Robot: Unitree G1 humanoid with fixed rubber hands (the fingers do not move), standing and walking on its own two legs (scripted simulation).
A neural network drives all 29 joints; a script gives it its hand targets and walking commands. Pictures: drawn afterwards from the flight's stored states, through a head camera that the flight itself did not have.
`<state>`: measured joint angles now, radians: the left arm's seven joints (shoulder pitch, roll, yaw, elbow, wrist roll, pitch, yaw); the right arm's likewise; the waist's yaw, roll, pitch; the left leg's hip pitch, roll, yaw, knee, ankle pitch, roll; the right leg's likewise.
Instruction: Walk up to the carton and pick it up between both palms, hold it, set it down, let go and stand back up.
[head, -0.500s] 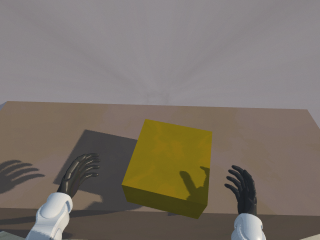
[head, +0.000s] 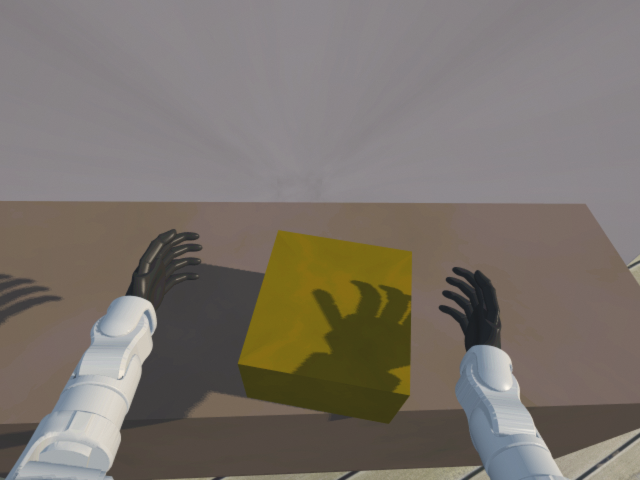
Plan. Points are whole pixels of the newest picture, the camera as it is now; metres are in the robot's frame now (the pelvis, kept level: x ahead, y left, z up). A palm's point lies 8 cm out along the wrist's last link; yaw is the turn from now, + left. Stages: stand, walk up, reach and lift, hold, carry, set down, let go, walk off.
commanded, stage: reach and lift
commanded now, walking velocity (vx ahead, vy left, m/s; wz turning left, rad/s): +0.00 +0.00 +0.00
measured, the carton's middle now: (331, 322) +0.38 -0.04 -0.12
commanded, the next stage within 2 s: none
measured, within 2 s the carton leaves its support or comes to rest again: neither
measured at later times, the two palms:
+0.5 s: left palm (171, 241) +0.42 +0.19 +0.06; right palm (481, 296) +0.34 -0.22 +0.03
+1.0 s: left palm (198, 308) +0.40 +0.17 -0.09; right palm (451, 349) +0.32 -0.21 -0.09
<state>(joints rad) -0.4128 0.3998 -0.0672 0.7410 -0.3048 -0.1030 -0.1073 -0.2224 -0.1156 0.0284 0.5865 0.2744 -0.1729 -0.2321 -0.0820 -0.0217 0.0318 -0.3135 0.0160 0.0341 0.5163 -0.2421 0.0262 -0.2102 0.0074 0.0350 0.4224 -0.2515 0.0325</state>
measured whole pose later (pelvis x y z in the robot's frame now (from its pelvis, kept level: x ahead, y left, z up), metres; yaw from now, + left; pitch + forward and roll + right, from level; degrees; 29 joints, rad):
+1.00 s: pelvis -0.04 -0.01 -0.07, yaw +1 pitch +28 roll -4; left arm -0.86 0.33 -0.12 1.45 -0.28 -0.45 -0.03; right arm -0.64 -0.06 -0.10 1.19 0.22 -0.43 -0.17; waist -0.16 0.03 -0.23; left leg -1.11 0.01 -0.05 0.94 -0.32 0.01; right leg -1.00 0.01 -0.04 0.90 -0.37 0.02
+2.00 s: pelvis -0.04 +0.00 -0.09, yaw -2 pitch +28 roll -5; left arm -0.95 0.20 0.10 1.46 0.02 -0.47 0.02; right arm -0.80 0.00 -0.33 1.36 0.00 -0.55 -0.19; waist -0.13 0.03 -0.23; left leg -1.19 0.02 -0.05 1.10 -0.39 0.02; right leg -1.08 0.03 -0.02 1.02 -0.41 0.04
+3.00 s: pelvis -0.03 +0.00 -0.06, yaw -1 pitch +28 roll -6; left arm -0.99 0.19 0.17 1.67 0.10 -0.68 0.03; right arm -0.73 0.03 -0.53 1.38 -0.20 -0.71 -0.17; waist -0.11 0.05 -0.19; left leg -1.11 0.02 -0.10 0.97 -0.36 0.01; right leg -0.98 0.04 -0.07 0.84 -0.36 0.02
